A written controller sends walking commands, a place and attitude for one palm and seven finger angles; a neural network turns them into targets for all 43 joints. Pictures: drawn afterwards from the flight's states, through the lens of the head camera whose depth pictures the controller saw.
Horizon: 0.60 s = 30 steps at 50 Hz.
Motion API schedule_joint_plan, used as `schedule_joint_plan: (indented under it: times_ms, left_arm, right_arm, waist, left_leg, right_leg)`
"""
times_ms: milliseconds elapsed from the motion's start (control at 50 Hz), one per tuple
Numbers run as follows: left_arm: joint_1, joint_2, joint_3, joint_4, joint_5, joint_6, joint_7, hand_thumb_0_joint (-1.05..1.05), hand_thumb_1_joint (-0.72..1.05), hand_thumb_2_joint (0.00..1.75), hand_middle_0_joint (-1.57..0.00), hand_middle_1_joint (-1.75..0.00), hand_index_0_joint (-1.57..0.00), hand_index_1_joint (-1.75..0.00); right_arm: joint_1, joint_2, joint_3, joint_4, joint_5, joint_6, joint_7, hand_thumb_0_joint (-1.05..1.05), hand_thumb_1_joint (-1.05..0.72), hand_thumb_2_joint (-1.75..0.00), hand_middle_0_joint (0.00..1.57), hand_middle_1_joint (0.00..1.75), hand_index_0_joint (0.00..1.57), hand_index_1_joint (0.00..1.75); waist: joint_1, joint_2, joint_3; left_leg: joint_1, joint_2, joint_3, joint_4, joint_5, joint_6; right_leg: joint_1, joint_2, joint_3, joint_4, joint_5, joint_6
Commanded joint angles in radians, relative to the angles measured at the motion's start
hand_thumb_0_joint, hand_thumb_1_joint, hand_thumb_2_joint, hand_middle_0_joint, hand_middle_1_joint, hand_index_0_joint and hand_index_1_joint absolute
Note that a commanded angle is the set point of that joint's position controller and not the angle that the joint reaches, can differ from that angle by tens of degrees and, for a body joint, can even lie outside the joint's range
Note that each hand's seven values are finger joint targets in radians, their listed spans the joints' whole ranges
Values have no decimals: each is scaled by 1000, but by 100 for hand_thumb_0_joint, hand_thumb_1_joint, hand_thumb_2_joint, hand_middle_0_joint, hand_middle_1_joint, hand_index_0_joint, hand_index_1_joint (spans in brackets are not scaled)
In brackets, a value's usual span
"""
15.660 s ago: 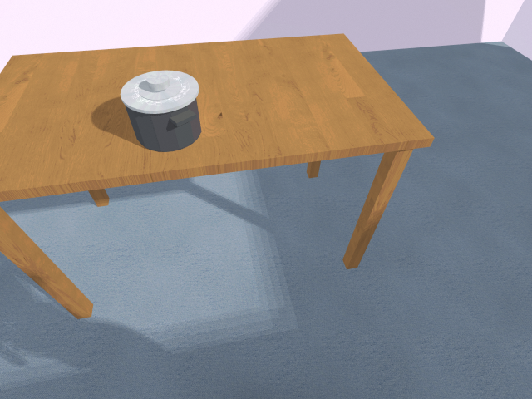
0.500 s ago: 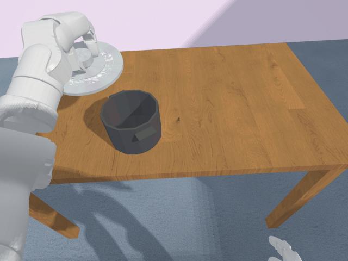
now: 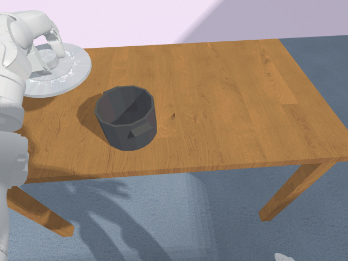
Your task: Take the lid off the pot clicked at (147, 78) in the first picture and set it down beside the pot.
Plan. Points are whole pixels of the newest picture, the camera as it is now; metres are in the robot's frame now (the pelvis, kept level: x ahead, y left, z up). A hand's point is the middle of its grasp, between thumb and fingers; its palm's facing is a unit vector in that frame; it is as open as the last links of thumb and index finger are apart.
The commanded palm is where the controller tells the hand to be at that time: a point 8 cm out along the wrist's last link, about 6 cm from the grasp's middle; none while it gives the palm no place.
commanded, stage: move the lid sideways beside the pot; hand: left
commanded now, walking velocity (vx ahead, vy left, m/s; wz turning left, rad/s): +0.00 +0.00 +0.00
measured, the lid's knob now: (45, 59) +0.49 +0.26 +0.22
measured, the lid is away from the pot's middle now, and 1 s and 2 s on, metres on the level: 0.14 0.23 0.23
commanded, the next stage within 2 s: lower the lid onto the table in 0.94 s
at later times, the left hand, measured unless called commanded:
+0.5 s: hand (12, 57) +0.47 +0.31 +0.24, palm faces -0.27 -0.06 -0.96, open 7.9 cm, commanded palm +0.47 +0.31 +0.32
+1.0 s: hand out of the picture +0.45 +0.35 +0.25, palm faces -0.27 -0.06 -0.96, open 7.9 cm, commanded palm +0.47 +0.34 +0.32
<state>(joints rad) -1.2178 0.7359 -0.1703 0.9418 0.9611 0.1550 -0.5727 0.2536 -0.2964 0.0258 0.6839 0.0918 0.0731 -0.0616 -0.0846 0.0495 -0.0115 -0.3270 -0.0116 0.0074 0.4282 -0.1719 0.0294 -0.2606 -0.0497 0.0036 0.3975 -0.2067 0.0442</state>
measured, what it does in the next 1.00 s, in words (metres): stands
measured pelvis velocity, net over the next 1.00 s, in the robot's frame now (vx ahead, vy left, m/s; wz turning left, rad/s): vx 0.02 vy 0.00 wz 0.01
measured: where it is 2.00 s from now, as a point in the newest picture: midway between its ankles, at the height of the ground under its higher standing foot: outside the picture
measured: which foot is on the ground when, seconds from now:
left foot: down 0.00-1.00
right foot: down 0.00-1.00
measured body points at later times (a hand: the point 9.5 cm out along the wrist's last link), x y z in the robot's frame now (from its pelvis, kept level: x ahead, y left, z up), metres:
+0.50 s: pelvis +0.01 +0.01 +0.00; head +0.06 -0.01 +0.45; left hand +0.48 +0.31 +0.30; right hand +0.10 -0.27 -0.12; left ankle +0.03 +0.10 -0.74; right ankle +0.00 -0.15 -0.74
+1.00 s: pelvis +0.02 +0.00 +0.00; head +0.07 -0.01 +0.45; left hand +0.46 +0.35 +0.30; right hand +0.09 -0.28 -0.13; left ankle +0.03 +0.10 -0.74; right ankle +0.00 -0.15 -0.74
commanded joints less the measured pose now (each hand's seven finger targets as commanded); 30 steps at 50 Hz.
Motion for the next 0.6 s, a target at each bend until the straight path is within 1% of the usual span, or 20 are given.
schedule_joint_plan:
  times_ms: [0, 20, 60, 100, 120, 140, 180, 220, 240, 280, 300, 320, 360, 380, 420, 460, 500, 540, 560, 580]
  left_arm:
    - [-605, 332, 113, -186, 28, -16, 61, 0, 63, 96, -88, -106, -84, -103]
    - [-607, 327, 103, -230, 7, -27, 64, 0, 63, 96, -88, -106, -84, -103]
    - [-659, 334, 106, -269, 21, -40, 65, 0, 63, 96, -88, -106, -84, -103]
    - [-612, 374, 141, -228, 27, -44, 63, 0, 63, 96, -88, -106, -84, -103]
    - [-573, 390, 154, -223, 13, -51, 63, 0, 63, 96, -88, -106, -84, -103]
    - [-581, 419, 174, -221, 25, -52, 62, 0, 63, 96, -88, -106, -84, -103]
    - [-611, 379, 129, -210, 24, -52, 56, 0, 63, 96, -88, -106, -84, -103]
    - [-625, 389, 133, -273, 15, -66, 62, 0, 63, 96, -88, -106, -84, -103]
    - [-649, 422, 161, -326, 27, -72, 66, 0, 63, 96, -88, -106, -84, -103]
    - [-577, 423, 180, -274, 29, -68, 61, 0, 63, 96, -88, -106, -84, -103]
    - [-542, 430, 186, -208, 27, -63, 55, 0, 63, 96, -88, -106, -84, -103]
    - [-529, 431, 182, -219, 12, -63, 53, 0, 63, 96, -88, -106, -84, -103]
    - [-556, 400, 149, -204, 26, -57, 48, 0, 63, 96, -88, -106, -84, -103]
    - [-581, 409, 148, -233, 28, -55, 48, 0, 63, 96, -88, -106, -84, -103]
    - [-571, 441, 170, -264, 24, -65, 56, 0, 63, 96, -88, -106, -84, -103]
    - [-570, 400, 142, -226, 32, -65, 50, 0, 63, 96, -88, -106, -84, -103]
    - [-578, 460, 184, -249, 31, -71, 52, 0, 63, 96, -88, -106, -84, -103]
    - [-591, 451, 173, -281, 31, -80, 55, 0, 63, 96, -88, -106, -84, -103]
    - [-557, 454, 182, -215, 32, -79, 52, 0, 63, 96, -88, -106, -84, -103]
    - [-566, 467, 182, -221, 32, -81, 51, 0, 63, 96, -88, -106, -84, -103]
  right_arm:
    - [-32, -147, -46, -115, -1, -27, -17, 0, -90, -90, 20, 30, 20, 30]
    - [-26, -158, -50, -119, 2, -27, -16, 0, -90, -90, 20, 30, 20, 30]
    - [-23, -148, -51, -115, -1, -32, -19, 0, -90, -90, 20, 30, 20, 30]
    - [-11, -152, -52, -110, -4, -31, -23, 0, -90, -90, 20, 30, 20, 30]
    - [0, -164, -55, -114, -3, -27, -21, 0, -90, -90, 20, 30, 20, 30]
    - [0, -159, -53, -110, -4, -22, -21, 0, -90, -90, 20, 30, 20, 30]
    - [-7, -157, -51, -106, 4, -15, -22, 0, -90, -90, 20, 30, 20, 30]
    - [-3, -166, -56, -114, 3, -20, -20, 0, -90, -90, 20, 30, 20, 30]
    - [-1, -158, -57, -116, -2, -22, -17, 0, -90, -90, 20, 30, 20, 30]
    - [3, -156, -58, -115, -4, -18, -19, 0, -90, -90, 20, 30, 20, 30]
    - [4, -160, -55, -106, -2, -9, -19, 0, -90, -90, 20, 30, 20, 30]
    - [11, -172, -58, -108, 2, -2, -15, 0, -90, -90, 20, 30, 20, 30]
    - [-2, -163, -55, -106, 3, 5, -13, 0, -90, -90, 20, 30, 20, 30]
    - [-1, -163, -54, -106, 5, 9, -13, 0, -90, -90, 20, 30, 20, 30]
    - [-1, -170, -57, -116, 4, 6, -13, 0, -90, -90, 20, 30, 20, 30]
    - [3, -159, -54, -105, 2, 10, -16, 0, -90, -90, 20, 30, 20, 30]
    - [3, -164, -52, -107, 3, 13, -17, 0, -90, -90, 20, 30, 20, 30]
    - [5, -161, -53, -108, 0, 12, -17, 0, -90, -90, 20, 30, 20, 30]
    - [5, -163, -50, -100, 0, 16, -19, 0, -90, -90, 20, 30, 20, 30]
    - [6, -166, -47, -100, 4, 20, -20, 0, -90, -90, 20, 30, 20, 30]
  waist:
    - [2, 11, -387]
    - [-2, 33, -408]
    - [-3, 67, -441]
    - [2, 57, -439]
    - [2, 61, -429]
    - [8, 36, -441]
    - [-3, 47, -408]
    - [-2, 97, -447]
    - [5, 125, -492]
    - [6, 97, -480]
    - [5, 65, -436]
    - [5, 72, -434]
    - [-1, 74, -408]
    - [1, 64, -420]
    - [3, 99, -455]
    - [-5, 87, -433]
    - [4, 78, -464]
    - [2, 108, -489]
    - [-1, 84, -444]
    - [1, 79, -439]
  left_leg:
    - [241, -20, -5, -26, 148, 57]
    - [261, -16, -8, -27, 172, 56]
    - [300, -15, -7, -17, 196, 58]
    - [291, -16, -5, -10, 219, 61]
    - [277, -15, -6, -10, 232, 60]
    - [266, -16, -4, -11, 228, 61]
    - [263, -13, -2, -20, 206, 59]
    - [308, -9, -9, -3, 286, 57]
    - [344, -6, -17, 2, 320, 56]
    - [339, -10, -15, 14, 359, 62]
    - [299, -11, -10, 8, 323, 61]
    - [297, -7, -12, 6, 354, 58]
    - [290, -8, -7, 7, 328, 58]
    - [297, -5, -11, 0, 319, 56]
    - [320, -5, -15, 14, 367, 57]
    - [319, -4, -11, 12, 343, 59]
    - [321, -6, -13, 12, 350, 60]
    - [344, -4, -16, 20, 397, 59]
    - [315, -6, -11, 20, 368, 62]
    - [304, -5, -10, 8, 343, 58]
  right_leg:
    - [43, 68, -60, -45, 192, -76]
    - [49, 64, -59, -51, 208, -79]
    - [40, 71, -59, -42, 212, -78]
    - [48, 72, -59, -42, 232, -78]
    - [55, 66, -58, -50, 248, -81]
    - [77, 70, -55, -43, 253, -76]
    - [50, 71, -63, -49, 230, -75]
    - [44, 69, -63, -45, 262, -81]
    - [48, 73, -60, -38, 260, -78]
    - [46, 75, -61, -39, 283, -78]
    - [46, 75, -66, -43, 279, -76]
    - [50, 69, -65, -46, 299, -79]
    - [29, 76, -70, -44, 277, -76]
    - [33, 77, -73, -45, 265, -75]
    - [36, 72, -66, -45, 281, -80]
    - [15, 79, -73, -47, 258, -75]
    - [42, 78, -70, -42, 275, -74]
    - [41, 77, -67, -40, 289, -73]
    - [33, 79, -71, -46, 280, -74]
    - [38, 78, -74, -46, 269, -73]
